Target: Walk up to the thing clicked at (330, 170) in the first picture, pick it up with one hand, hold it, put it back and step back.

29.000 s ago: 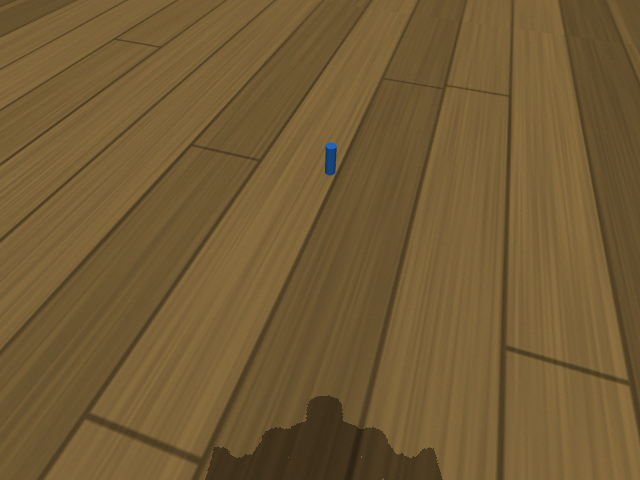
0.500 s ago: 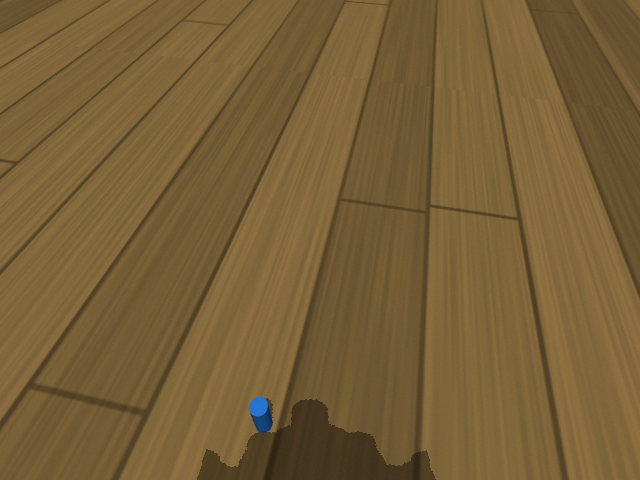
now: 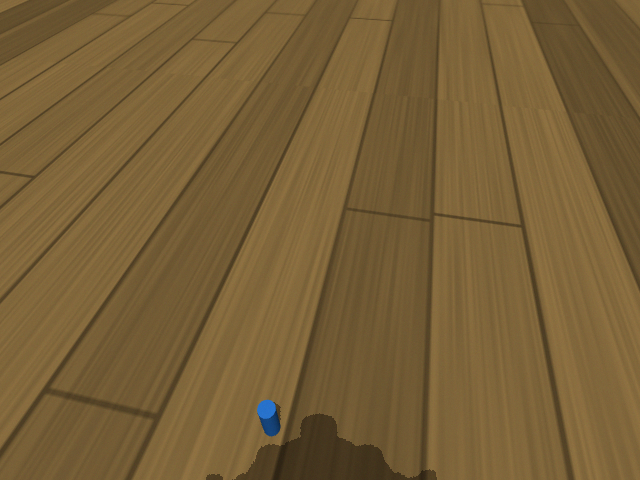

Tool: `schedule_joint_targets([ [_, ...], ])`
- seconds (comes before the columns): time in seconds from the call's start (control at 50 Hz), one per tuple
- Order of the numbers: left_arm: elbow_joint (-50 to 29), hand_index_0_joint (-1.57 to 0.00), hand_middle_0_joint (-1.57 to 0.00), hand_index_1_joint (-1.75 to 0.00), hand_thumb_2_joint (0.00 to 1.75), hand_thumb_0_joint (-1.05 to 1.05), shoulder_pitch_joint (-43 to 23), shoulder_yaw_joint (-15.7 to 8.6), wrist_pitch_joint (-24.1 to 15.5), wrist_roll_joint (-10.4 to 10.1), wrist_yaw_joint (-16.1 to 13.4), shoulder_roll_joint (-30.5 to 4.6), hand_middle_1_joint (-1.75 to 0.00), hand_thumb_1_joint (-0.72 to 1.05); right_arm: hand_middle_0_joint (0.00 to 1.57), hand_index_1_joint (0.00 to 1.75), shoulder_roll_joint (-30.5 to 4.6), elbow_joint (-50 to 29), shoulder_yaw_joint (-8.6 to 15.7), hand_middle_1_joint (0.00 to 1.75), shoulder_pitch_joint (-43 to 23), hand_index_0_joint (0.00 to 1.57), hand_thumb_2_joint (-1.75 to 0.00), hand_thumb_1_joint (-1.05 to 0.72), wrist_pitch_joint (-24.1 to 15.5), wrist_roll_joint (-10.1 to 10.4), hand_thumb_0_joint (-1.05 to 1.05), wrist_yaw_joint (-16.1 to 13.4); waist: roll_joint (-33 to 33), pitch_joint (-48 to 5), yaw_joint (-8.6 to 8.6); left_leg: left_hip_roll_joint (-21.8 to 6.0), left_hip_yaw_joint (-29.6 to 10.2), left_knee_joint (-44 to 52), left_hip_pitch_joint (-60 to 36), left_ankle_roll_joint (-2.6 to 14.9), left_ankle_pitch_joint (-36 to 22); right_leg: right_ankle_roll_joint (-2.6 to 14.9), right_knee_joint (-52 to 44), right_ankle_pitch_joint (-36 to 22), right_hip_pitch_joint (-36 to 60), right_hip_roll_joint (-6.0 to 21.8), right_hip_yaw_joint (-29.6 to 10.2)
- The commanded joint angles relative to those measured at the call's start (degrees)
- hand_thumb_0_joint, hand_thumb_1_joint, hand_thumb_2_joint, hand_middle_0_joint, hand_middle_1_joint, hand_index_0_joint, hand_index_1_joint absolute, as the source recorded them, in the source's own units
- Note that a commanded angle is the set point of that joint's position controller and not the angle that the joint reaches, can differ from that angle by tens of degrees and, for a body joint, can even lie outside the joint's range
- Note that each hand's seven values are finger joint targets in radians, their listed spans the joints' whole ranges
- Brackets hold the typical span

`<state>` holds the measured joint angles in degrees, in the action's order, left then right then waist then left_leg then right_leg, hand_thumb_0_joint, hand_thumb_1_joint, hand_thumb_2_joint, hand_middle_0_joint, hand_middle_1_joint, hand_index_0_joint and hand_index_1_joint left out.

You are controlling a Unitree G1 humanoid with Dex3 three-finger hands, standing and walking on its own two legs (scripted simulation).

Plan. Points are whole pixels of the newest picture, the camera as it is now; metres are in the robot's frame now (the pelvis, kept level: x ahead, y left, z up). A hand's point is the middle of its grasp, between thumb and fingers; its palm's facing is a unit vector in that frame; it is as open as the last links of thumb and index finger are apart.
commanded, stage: stand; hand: left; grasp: from the side
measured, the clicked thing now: (269, 418) +0.41 +0.17 -0.70
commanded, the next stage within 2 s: step back in 1.28 s
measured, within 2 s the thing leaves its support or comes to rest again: neither
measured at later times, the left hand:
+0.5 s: hand out of the picture +0.09 +0.24 -0.16, palm faces -0.02 -0.94 -0.33, open 7.4 cm
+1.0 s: hand out of the picture +0.11 +0.24 -0.15, palm faces -0.02 -0.94 -0.33, open 7.4 cm
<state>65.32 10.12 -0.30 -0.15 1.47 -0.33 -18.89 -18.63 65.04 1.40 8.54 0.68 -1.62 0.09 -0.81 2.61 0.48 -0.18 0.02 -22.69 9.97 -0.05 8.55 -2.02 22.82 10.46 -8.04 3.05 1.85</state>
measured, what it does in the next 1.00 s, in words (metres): stands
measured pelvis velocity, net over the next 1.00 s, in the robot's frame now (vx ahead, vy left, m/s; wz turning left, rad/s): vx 0.04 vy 0.00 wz -0.01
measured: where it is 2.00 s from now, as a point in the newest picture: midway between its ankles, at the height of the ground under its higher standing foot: outside the picture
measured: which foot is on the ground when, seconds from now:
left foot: down 0.00-1.00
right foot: down 0.00-1.00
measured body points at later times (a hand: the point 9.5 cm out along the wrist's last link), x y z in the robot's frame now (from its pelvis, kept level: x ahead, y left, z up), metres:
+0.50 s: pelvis +0.02 +0.00 +0.00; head +0.02 -0.01 +0.45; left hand +0.09 +0.29 -0.13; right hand +0.08 -0.30 -0.14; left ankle +0.05 +0.12 -0.74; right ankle +0.03 -0.14 -0.74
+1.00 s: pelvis +0.04 +0.00 +0.01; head +0.04 -0.01 +0.45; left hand +0.11 +0.29 -0.13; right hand +0.11 -0.30 -0.13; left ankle +0.05 +0.12 -0.74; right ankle +0.03 -0.14 -0.74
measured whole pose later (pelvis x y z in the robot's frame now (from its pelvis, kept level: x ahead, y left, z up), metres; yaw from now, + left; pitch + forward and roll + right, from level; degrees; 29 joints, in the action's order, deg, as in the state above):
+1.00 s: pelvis +0.04 +0.00 +0.01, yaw -1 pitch -3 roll +0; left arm 65.8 6.2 -0.9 -0.1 0.7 0.0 -18.8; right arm -19.4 66.1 0.5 5.6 -0.2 -1.2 -0.1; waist -0.3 2.9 -0.1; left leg -0.5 0.6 -18.7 6.6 -0.4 9.6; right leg -2.0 18.5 11.1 -4.8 2.7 1.4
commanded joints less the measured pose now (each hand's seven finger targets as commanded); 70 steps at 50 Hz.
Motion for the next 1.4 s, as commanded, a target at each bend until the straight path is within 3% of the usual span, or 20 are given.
schedule_joint_targets([
  [0.0,-2.64,-0.2,-0.2,-0.3,0.9,0.0,-1.94,-2.04,-1.33,0.09,-0.79,-11.91,-0.3,0.9,0.2,0.3,-11.13,-3.59,1.78,0.3,-2.25,0.2,-0.9,-0.9,-1.36,0.31,0.0,-0.54,-0.33,1.77,0.02,-5.56,-7.39,7.74,4.2,1.38,14.51,2.36,-6.5,10.48,-2.93,3.7,-4.94],
  [0.1,-2.87,-0.2,-0.2,-0.3,0.9,0.0,-3.33,-2.26,-1.78,-0.12,-0.92,-12.54,-0.3,0.9,0.2,0.3,-10.93,-3.2,1.59,0.3,-1.56,0.2,-0.9,-0.9,-1.52,0.45,0.0,-0.45,2.03,-0.31,-0.61,-5.39,-6.11,5.31,0.34,1.58,6.72,2.56,-7.71,8.16,-3.24,5.0,-6.36],
  [0.14,-2.68,-0.2,-0.2,-0.3,0.9,0.0,-3.19,-2.09,-1.83,-0.25,-0.94,-12.01,-0.3,0.9,0.2,0.3,-11.15,-3.15,1.47,0.3,-1.91,0.2,-0.9,-0.9,-1.64,0.42,0.0,-0.47,0.88,-1.51,-0.52,-5.68,-5.91,5.05,-0.58,1.65,3.56,2.53,-7.43,4.51,-2.07,5.08,-6.06],
  [0.28,-2.07,-0.2,-0.2,-0.3,0.9,0.0,-3.2,-2.09,-1.41,-0.38,-0.85,-12.09,-0.3,0.9,0.2,0.3,-11.57,-2.45,1.06,0.3,-2.42,0.2,-0.9,-0.9,-1.6,0.63,0.0,-0.71,1.0,-0.08,-0.31,-5.93,-6.02,6.87,0.67,1.21,4.53,2.39,-6.55,3.05,-0.93,4.3,-4.97],
  [0.5,-2.44,-0.2,-0.2,-0.3,0.9,0.0,-4.53,-2.21,-1.67,-0.51,-0.78,-11.75,-0.3,0.9,0.2,0.3,-12.21,-2.2,1.12,0.3,-3.38,0.2,-0.9,-0.9,-2.02,0.62,0.0,-0.94,0.73,-2.99,-0.27,-6.61,-5.06,5.79,-3.15,1.16,-4.6,2.0,-6.93,-4.82,1.75,4.92,-4.94],
  [0.56,-2.45,-0.2,-0.2,-0.3,0.9,0.0,-5.08,-2.33,-1.42,-0.54,-0.66,-11.54,-0.3,0.9,0.2,0.3,-11.91,-2.1,0.86,0.3,-3.31,0.2,-0.9,-0.9,-2.07,0.63,0.0,-0.95,0.18,-2.28,-0.39,-6.45,-4.93,6.93,-1.56,0.85,-2.51,1.95,-6.83,-4.28,2.42,4.84,-4.77],
  [0.6,-2.73,-0.2,-0.2,-0.3,0.9,0.0,-5.56,-2.44,-1.54,-0.59,-0.74,-11.7,-0.3,0.9,0.2,0.3,-12.33,-2.36,1.13,0.3,-4.17,0.2,-0.9,-0.9,-2.24,0.63,0.0,-0.96,0.53,-3.26,-0.22,-6.78,-4.98,6.43,-2.95,0.9,-6.28,1.93,-6.63,-6.22,2.83,4.95,-4.65],
  [0.74,-2.55,-0.2,-0.2,-0.3,0.9,0.0,-5.77,-2.49,-1.35,-0.51,-0.67,-11.79,-0.3,0.9,0.2,0.3,-12.2,-2.22,1.07,0.3,-4.72,0.2,-0.9,-0.9,-2.2,0.68,0.0,-0.99,0.78,-2.92,-0.37,-6.82,-4.91,6.88,-3.45,0.82,-5.65,1.85,-7.07,-5.8,2.63,4.82,-4.19],
  [0.82,-2.95,-0.2,-0.2,-0.3,0.9,0.0,-6.0,-2.55,-1.46,-0.64,-0.65,-11.76,-0.3,0.9,0.2,0.3,-12.64,-2.36,1.17,0.3,-4.91,0.2,-0.9,-0.9,-2.39,0.68,0.0,-1.01,0.48,-4.47,-0.25,-7.14,-4.61,6.21,-4.68,0.84,-9.97,1.95,-6.47,-9.24,3.83,5.2,-4.35],
  [0.92,-2.78,-0.2,-0.2,-0.3,0.9,0.0,-6.14,-2.51,-1.29,-0.54,-0.6,-11.93,-0.3,0.9,0.2,0.3,-12.61,-2.13,1.08,0.3,-4.61,0.2,-0.9,-0.9,-2.09,0.68,0.0,-1.03,0.8,-2.53,-0.65,-6.76,-4.68,7.27,-3.17,0.66,-4.58,1.81,-7.56,-5.22,2.61,4.98,-4.28],
  [1.0,-2.77,-0.2,-0.2,-0.3,0.9,0.0,-5.58,-2.59,-1.23,-0.56,-0.63,-11.98,-0.3,0.9,0.2,0.3,-12.72,-2.42,1.13,0.3,-5.27,0.2,-0.9,-0.9,-2.28,0.71,0.0,-1.03,0.13,-3.96,-0.24,-7.16,-4.68,6.75,-4.36,0.91,-8.37,2.04,-6.65,-7.64,3.44,5.09,-3.95],
  [1.04,-2.7,-0.2,-0.2,-0.3,0.9,0.0,-5.5,-2.39,-1.25,-0.59,-0.53,-11.69,-0.3,0.9,0.2,0.3,-12.63,-2.27,1.13,0.3,-5.29,0.2,-0.9,-0.9,-2.28,0.79,0.0,-0.92,0.78,-2.68,-0.33,-7.16,-4.95,7.17,-4.69,0.56,-7.25,1.97,-7.09,-4.98,1.84,4.66,-3.71],
  [1.2,-3.18,-0.2,-0.2,-0.3,0.9,0.0,-5.45,-2.49,-1.34,-0.54,-0.51,-12.25,-0.3,0.9,0.2,0.3,-12.73,-2.35,1.14,0.3,-5.16,0.2,-0.9,-0.9,-2.25,0.81,0.0,-0.86,0.79,-3.49,-0.49,-7.07,-4.7,6.95,-4.83,0.59,-7.17,2.3,-7.2,-6.79,2.65,5.11,-4.33],
  [1.24,-3.4,-0.2,-0.2,-0.3,0.9,0.0,-5.48,-2.58,-1.43,-0.6,-0.53,-12.47,-0.3,0.9,0.2,0.3,-12.76,-2.55,1.19,0.3,-5.22,0.2,-0.9,-0.9,-2.23,0.72,0.0,-0.85,1.12,-4.15,-0.52,-7.16,-4.45,6.38,-5.21,0.74,-8.61,2.28,-7.03,-8.35,2.97,5.18,-4.31],
  [1.26,-4.6,-0.2,-0.2,-0.3,0.9,0.0,-6.03,-4.98,-0.9,-2.02,-0.7,-16.87,-0.3,0.9,0.2,0.3,-16.18,-4.02,2.51,0.3,-6.48,0.2,-0.9,-0.9,-1.19,1.61,0.0,-0.37,1.64,1.12,-0.77,-6.31,-5.33,0.38,-0.97,2.2,-18.06,3.03,-1.62,-17.39,-1.21,4.43,-4.74],
  [1.3,-6.23,-0.2,-0.2,-0.3,0.9,0.0,-4.68,-5.16,-0.61,-2.2,-1.05,-15.59,-0.3,0.9,0.2,0.3,-15.52,-5.23,2.85,0.3,-4.8,0.2,-0.9,-0.9,-0.6,2.34,0.0,-0.32,0.32,-3.84,-1.29,-7.01,-4.63,-2.49,-2.06,3.39,-23.06,4.19,1.73,-19.58,0.68,4.22,-3.3],
  [1.38,-9.59,-0.2,-0.2,-0.3,0.9,0.0,-5.17,-5.19,0.34,-1.72,-0.93,-14.26,-0.3,0.9,0.2,0.3,-16.2,-8.29,3.98,0.3,-5.3,0.2,-0.9,-0.9,0.44,2.31,0.0,-0.1,-1.53,-7.99,-1.41,-7.65,-5.95,-5.56,0.03,6.07,-19.67,5.53,7.47,-13.67,-0.93,2.84,-3.04],
])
